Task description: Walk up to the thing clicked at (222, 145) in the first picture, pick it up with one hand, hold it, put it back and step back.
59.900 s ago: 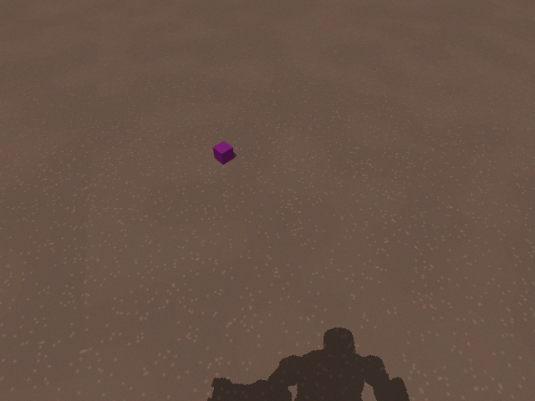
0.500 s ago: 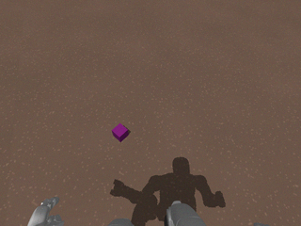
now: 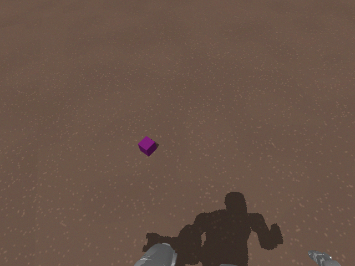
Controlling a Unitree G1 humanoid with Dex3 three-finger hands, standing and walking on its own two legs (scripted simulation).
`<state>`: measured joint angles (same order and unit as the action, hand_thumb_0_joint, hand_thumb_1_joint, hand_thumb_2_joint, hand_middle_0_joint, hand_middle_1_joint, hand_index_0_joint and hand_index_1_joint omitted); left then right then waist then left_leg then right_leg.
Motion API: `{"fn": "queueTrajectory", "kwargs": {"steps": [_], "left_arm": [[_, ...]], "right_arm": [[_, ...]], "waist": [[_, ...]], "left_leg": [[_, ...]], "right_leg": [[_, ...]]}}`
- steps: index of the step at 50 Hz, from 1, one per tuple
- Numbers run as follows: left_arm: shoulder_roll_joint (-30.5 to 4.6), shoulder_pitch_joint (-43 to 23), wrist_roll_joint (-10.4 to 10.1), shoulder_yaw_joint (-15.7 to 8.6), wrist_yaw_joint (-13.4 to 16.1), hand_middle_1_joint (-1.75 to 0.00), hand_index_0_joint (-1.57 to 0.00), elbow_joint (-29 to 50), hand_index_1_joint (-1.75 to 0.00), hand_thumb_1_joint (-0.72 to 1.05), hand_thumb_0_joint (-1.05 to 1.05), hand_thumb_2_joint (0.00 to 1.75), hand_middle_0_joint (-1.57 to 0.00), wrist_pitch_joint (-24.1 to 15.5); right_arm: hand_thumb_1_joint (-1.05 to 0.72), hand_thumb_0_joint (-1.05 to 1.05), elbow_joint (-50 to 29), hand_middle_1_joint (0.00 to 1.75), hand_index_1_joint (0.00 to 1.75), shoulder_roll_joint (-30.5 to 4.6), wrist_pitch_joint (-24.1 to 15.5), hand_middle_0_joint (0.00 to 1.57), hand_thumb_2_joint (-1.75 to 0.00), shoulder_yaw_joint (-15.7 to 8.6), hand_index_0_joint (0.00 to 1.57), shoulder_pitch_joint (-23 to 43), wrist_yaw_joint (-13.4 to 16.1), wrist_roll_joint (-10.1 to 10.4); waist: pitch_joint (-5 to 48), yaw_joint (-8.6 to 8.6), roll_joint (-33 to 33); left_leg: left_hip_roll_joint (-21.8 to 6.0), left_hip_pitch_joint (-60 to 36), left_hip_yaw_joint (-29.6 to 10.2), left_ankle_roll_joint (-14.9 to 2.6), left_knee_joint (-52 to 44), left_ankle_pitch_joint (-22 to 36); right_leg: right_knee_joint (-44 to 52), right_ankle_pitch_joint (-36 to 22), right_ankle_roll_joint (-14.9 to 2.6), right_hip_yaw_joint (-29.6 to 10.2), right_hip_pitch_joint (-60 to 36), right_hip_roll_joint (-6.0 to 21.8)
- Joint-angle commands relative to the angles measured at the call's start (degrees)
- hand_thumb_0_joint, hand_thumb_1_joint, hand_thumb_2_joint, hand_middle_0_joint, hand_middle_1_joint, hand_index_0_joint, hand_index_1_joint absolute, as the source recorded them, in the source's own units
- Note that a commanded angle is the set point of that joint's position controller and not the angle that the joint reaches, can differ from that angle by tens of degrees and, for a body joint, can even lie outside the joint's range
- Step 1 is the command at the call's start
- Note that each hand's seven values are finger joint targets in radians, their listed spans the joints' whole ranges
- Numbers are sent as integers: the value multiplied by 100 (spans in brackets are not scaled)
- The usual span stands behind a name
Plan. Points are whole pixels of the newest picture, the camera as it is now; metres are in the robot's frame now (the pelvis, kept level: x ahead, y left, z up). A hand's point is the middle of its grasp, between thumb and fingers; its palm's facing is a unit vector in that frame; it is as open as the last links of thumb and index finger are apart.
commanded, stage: step back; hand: left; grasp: from above
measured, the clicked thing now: (147, 146) +0.85 +0.31 -0.73
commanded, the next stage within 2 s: stand in 1.62 s
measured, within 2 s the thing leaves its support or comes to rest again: neither
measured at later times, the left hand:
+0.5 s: hand out of the picture -0.11 +0.26 -0.16, palm faces +0.01 -0.92 -0.40, open 7.4 cm
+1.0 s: hand out of the picture -0.19 +0.27 -0.14, palm faces +0.05 -0.91 -0.40, open 7.4 cm
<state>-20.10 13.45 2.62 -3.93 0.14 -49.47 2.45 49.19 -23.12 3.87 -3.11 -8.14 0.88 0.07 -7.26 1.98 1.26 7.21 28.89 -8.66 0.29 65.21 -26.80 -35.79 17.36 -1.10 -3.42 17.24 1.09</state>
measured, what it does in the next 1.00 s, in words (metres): walks backwards: left foot, then right foot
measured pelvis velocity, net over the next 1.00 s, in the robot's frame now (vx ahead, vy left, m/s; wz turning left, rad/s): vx -0.23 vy -0.02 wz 0.06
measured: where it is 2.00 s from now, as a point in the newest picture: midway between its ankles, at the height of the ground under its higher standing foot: outside the picture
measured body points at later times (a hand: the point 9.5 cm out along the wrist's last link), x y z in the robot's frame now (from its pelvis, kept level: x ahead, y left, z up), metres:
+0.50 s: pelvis -0.18 -0.02 -0.01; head -0.13 -0.01 +0.43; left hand -0.11 +0.31 -0.13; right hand -0.03 -0.32 -0.12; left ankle -0.09 +0.12 -0.73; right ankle -0.23 -0.14 -0.73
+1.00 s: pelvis -0.23 -0.02 +0.00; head -0.22 -0.01 +0.45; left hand -0.19 +0.32 -0.11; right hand -0.16 -0.32 -0.12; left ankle -0.23 +0.11 -0.73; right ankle -0.23 -0.13 -0.70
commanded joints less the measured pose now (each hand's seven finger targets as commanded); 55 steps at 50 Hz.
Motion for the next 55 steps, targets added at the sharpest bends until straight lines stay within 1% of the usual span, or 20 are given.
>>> {"fn": "queueTrajectory", "kwargs": {"steps": [1,5,8,9,11,12,15,22,25,27,28,29,31,33,37,41,42,44,45,55], "left_arm": [[-1414,-222,13,-418,212,-30,-20,733,-30,90,0,90,-20,-169],[-1523,-156,-32,-445,254,-30,-20,800,-30,90,0,90,-20,-81],[-1568,-710,-132,-381,219,-30,-20,943,-30,90,0,90,-20,26],[-1363,-607,-134,-293,195,-30,-20,948,-30,90,0,90,-20,64],[-1295,-688,-216,-306,241,-30,-20,982,-30,90,0,90,-20,61],[-1452,-877,-156,-370,274,-30,-20,923,-30,90,0,90,-20,67],[-1377,-397,-247,-389,167,-30,-20,560,-30,90,0,90,-20,75],[-1170,-139,-162,-236,81,-30,-20,383,-30,90,0,90,-20,-223],[-1164,354,-86,-292,125,-30,-20,-130,-30,90,0,90,-20,-403],[-1886,343,46,-480,148,-30,-20,-147,-30,90,0,90,-20,-451],[-2376,-116,74,-552,163,-30,-20,113,-30,90,0,90,-20,-425],[-2325,-678,40,-535,168,-30,-20,198,-30,90,0,90,-20,-422],[-1657,-979,4,-355,178,-30,-20,215,-30,90,0,90,-20,-493],[-1547,-504,-29,-368,165,-30,-20,-14,-30,90,0,90,-20,-512],[-1691,17,22,-426,102,-30,-20,-93,-30,90,0,90,-20,-511],[-1672,-302,-43,-329,24,-30,-20,39,-30,90,0,90,-20,-383],[-1441,-216,-37,-226,16,-30,-20,52,-30,90,0,90,-20,-367],[-1019,-487,-176,-120,12,-30,-20,114,-30,90,0,90,-20,-400],[-1550,-734,-95,-282,45,-30,-20,71,-30,90,0,90,-20,-412],[-1136,140,-149,-264,15,-30,-20,-465,-30,90,0,90,-20,-608]], "right_arm": [[-90,0,-471,30,30,-833,-238,20,-90,-159,20,75,129,-28],[-90,0,-445,30,30,-786,-288,20,-90,-181,20,-151,112,-108],[-90,0,-124,30,30,-901,-283,20,-90,-300,20,-880,73,-154],[-90,0,-128,30,30,-1059,-279,20,-90,-369,20,-812,76,-208],[-90,0,-402,30,30,-1995,-239,20,-90,-501,20,-206,-2,-269],[-90,0,-470,30,30,-2089,-279,20,-90,-530,20,-13,17,-261],[-90,0,-571,30,30,-1254,-292,20,-90,-285,20,555,61,-335],[-90,0,-423,30,30,-1198,-247,20,-90,-340,20,19,6,-218],[-90,0,-294,30,30,-1248,-92,20,-90,-329,20,43,-46,-193],[-90,0,-486,30,30,-631,-145,20,-90,-117,20,51,-61,-150],[-90,0,-547,30,30,-929,-146,20,-90,-233,20,553,15,-143],[-90,0,-371,30,30,-1216,-148,20,-90,-372,20,424,-4,-128],[-90,0,-115,30,30,-1105,-193,20,-90,-317,20,286,-77,-60],[-90,0,-53,30,30,-784,-273,20,-90,-169,20,76,-61,-72],[-90,0,-93,30,30,-808,-388,20,-90,-171,20,326,-135,-188],[-90,0,233,30,30,-873,-533,20,-90,-317,20,-219,-162,-203],[-90,0,299,30,30,-955,-567,20,-90,-388,20,-406,-148,-234],[-90,0,356,30,30,-1690,-609,20,-90,-567,20,-814,-131,-274],[-90,0,323,30,30,-1888,-606,20,-90,-621,20,-850,-157,-261],[-90,0,79,30,30,-949,-489,20,-90,-249,20,90,-159,-133]], "waist": [[719,104,-1004],[1081,144,-1401],[1336,-246,-1152],[1255,-187,-696],[1045,-222,1182],[857,-371,1295],[645,90,513],[1176,-259,1093],[1337,-103,693],[888,-45,-1061],[612,260,-1145],[107,40,-1144],[-214,-254,-408],[181,-170,-793],[206,245,-1268],[422,-103,-1029],[588,-190,-633],[748,-451,1008],[378,-585,593],[548,107,705]], "left_leg": [[-126,281,164,137,-578,-232],[-537,-333,547,100,-2248,-309],[-515,-1548,905,-71,-4117,1300],[-812,-1908,349,-197,-4298,1705],[-2819,-1443,-1963,-1509,-4633,2582],[-3204,-557,-2447,-1932,-4838,2375],[-2087,-776,-524,-1342,-4352,2831],[-2054,-2666,-440,-1289,-3899,1635],[-1612,-1909,186,-883,-3020,1604],[-567,591,454,-206,-1948,-146],[-705,-99,-172,0,-1429,-605],[-920,-793,-361,12,-842,-320],[-491,-492,-186,9,-852,360],[-369,-259,27,39,-1175,450],[-569,-51,484,74,-2435,45],[-467,-1763,929,-61,-4139,523],[-551,-2508,604,-167,-4356,722],[-2354,-3044,-2385,-1067,-5254,-1414],[-2668,-2273,-2751,-1499,-5372,-1809],[-1466,-709,73,-668,-3755,1166]], "right_leg": [[718,-2769,-947,-744,-1162,973],[409,-3173,-1049,-977,-1569,1373],[-147,-2472,-708,-734,-908,1196],[-389,-1688,-456,-667,-206,945],[-2364,1887,19,85,973,-488],[-3287,2094,46,-469,549,-387],[-3858,1230,-15,-675,684,-623],[-301,1352,162,-63,538,-76],[2124,16,12,403,-953,-313],[1847,400,-452,-2236,-1581,1093],[2083,1289,-1365,-3158,241,2222],[2269,1880,-1450,-3199,1404,2355],[1756,254,-941,-1394,644,1297],[1379,-941,-722,-846,-241,933],[1590,452,-764,-1096,-1082,1071],[1190,897,-763,-855,-162,1132],[631,679,-582,-591,298,932],[-1231,1363,-62,671,1815,-229],[-1737,1608,-94,39,1669,65],[1004,-431,10,741,-1198,-234]]}}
